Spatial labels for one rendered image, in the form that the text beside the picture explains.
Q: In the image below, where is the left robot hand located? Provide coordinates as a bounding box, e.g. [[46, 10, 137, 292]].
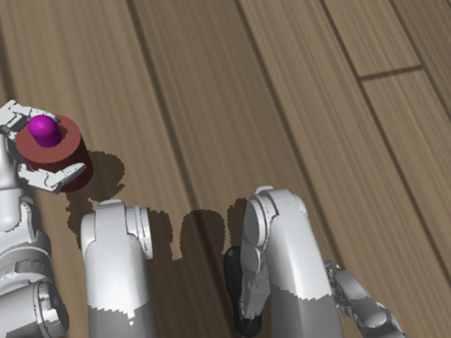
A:
[[0, 100, 87, 195]]

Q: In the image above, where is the right robot hand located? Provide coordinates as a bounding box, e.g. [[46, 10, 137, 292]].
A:
[[323, 260, 371, 318]]

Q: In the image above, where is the right robot arm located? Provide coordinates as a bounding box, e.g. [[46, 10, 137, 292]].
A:
[[352, 299, 410, 338]]

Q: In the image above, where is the right robot foot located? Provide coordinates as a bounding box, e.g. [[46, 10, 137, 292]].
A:
[[223, 246, 261, 337]]

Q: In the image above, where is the bottle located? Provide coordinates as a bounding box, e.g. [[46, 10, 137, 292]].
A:
[[16, 114, 94, 192]]

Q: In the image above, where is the left robot arm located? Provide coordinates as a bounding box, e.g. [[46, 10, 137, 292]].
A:
[[0, 187, 70, 338]]

